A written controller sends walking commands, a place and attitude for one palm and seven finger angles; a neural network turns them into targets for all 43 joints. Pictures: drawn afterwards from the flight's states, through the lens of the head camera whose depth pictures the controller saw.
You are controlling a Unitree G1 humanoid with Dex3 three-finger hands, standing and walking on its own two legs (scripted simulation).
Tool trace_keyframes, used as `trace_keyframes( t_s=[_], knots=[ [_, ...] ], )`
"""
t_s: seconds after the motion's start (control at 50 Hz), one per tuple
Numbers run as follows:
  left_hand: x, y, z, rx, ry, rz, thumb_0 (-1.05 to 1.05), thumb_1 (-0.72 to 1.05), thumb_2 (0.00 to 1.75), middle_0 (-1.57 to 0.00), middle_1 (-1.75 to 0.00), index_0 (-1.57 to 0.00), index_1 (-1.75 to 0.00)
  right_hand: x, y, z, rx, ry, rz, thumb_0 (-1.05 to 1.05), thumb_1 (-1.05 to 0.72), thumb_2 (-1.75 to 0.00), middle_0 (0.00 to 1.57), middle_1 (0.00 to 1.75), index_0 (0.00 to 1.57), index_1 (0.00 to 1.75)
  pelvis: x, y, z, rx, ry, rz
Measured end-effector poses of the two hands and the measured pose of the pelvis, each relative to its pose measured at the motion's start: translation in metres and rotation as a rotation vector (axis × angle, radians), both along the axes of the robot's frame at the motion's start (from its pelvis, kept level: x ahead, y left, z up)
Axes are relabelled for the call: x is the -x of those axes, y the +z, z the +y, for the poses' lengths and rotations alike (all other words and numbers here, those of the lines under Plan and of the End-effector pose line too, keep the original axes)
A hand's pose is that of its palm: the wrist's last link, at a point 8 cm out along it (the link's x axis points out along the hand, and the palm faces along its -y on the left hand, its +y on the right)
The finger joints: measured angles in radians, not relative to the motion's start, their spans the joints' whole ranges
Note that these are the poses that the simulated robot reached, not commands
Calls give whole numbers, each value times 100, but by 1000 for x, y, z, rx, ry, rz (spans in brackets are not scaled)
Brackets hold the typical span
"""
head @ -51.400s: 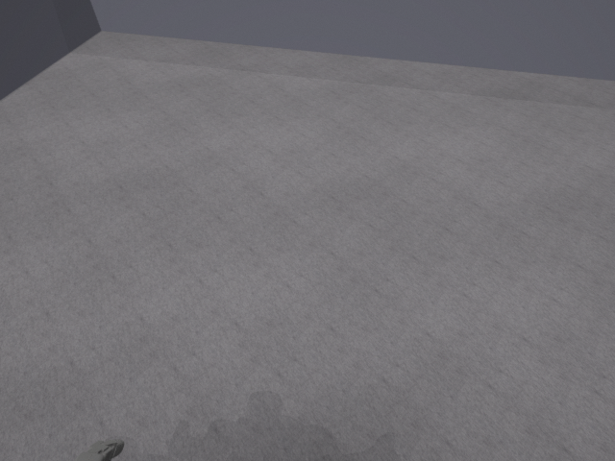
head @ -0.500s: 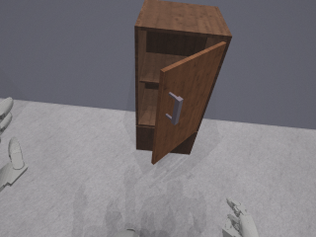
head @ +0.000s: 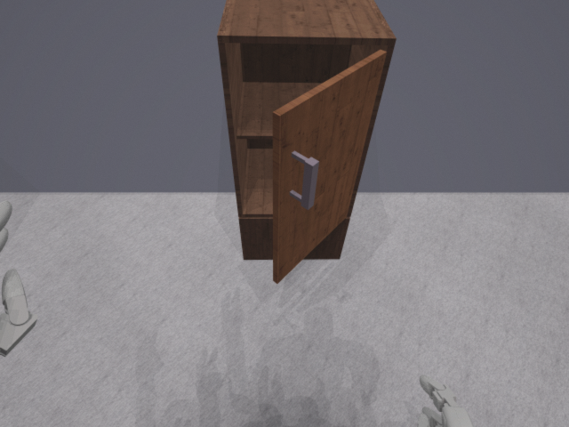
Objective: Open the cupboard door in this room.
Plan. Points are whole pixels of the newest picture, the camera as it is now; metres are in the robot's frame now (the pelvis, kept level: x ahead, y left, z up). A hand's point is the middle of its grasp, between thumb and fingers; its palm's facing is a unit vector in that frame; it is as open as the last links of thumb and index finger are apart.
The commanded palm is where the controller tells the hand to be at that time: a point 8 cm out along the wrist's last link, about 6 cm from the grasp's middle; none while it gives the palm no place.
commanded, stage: let the arm hang, fingers relaxed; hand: left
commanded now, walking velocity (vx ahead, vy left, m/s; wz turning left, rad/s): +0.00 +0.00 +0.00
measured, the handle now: (302, 180) +0.61 -0.01 -0.04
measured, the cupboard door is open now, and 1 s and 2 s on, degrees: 47 47 47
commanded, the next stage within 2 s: look to check the result in 1.18 s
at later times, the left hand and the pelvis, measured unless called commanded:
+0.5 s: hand out of the picture -0.04 +0.18 -0.18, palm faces +0.05 -0.98 -0.17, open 7.1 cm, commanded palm none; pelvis -0.02 +0.00 +0.00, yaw +2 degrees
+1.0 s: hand out of the picture +0.01 +0.17 -0.17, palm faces +0.05 -0.98 -0.20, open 7.4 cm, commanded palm none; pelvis +0.00 -0.01 +0.01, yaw +2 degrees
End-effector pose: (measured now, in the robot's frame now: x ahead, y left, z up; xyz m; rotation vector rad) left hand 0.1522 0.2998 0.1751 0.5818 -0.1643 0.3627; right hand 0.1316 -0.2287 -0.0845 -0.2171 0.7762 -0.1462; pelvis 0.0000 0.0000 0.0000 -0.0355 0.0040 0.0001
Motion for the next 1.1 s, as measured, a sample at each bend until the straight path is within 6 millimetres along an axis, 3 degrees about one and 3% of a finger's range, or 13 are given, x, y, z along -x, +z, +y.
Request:
trace_keyframes(
  t_s=[0.1,0.14,0.2,0.28,0.36,0.44,0.52,0.58,0.64,0.74,1.0,1.1],
  knots=[
    [-5,-19,13,63,53,17,1,89,90,-21,-30,-21,-30,5,-3,-7,34,7,35,1,-90,-90,20,30,20,30,-2,2,5,-11,12,-4],
    [-16,-63,18,121,61,180,0,89,90,-20,-30,-21,-30,4,-14,-12,28,47,77,1,-90,-90,20,30,20,30,2,-1,8,-19,27,6],
    [-14,-155,13,266,100,553,0,90,90,-20,-30,-20,-30,6,-28,-21,29,56,151,1,-90,-90,20,30,20,30,9,-5,11,-25,32,2],
    [36,-259,-25,430,108,1002,0,91,90,-19,-29,-20,-30,23,-29,-27,32,21,221,1,-91,-90,20,30,20,30,14,-4,8,-31,25,-15],
    [105,-313,-74,576,106,1309,1,91,90,-20,-29,-20,-30,55,-29,-30,49,-8,338,1,-91,-90,20,30,20,30,16,0,3,-27,25,-24],
    [164,-325,-75,640,230,1442,0,99,90,-20,-30,-21,-30,92,-34,-26,52,-20,490,0,-91,-90,20,30,20,30,16,3,-1,-20,38,-23],
    [210,-321,-69,654,321,1543,0,97,90,-20,-30,-21,-30,123,-44,-17,23,-34,608,0,-91,-90,20,30,20,30,15,5,-1,-18,45,-25],
    [231,-314,-64,645,377,1592,0,95,90,-20,-30,-20,-30,139,-50,-8,-9,-43,657,0,-91,-90,20,30,20,30,15,5,-1,-19,46,-30],
    [241,-309,-61,630,410,1614,0,93,90,-20,-30,-20,-30,148,-55,0,-40,-51,682,0,-91,-90,20,30,20,30,14,6,0,-22,45,-32],
    [232,-305,-59,611,416,1592,0,92,90,-20,-30,-20,-30,151,-61,9,-77,-57,685,0,-91,-90,20,30,20,30,12,5,-1,-27,41,-32],
    [149,-313,-85,624,275,1419,0,91,90,-20,-30,-20,-30,128,-61,7,-89,-65,616,0,-91,-90,20,30,20,30,1,6,-7,-37,36,-39],
    [137,-313,-87,616,266,1405,1,93,90,-20,-30,-20,-30,124,-59,3,-83,-72,611,0,-92,-90,20,30,19,30,-4,6,-10,-37,33,-41]
  ],
)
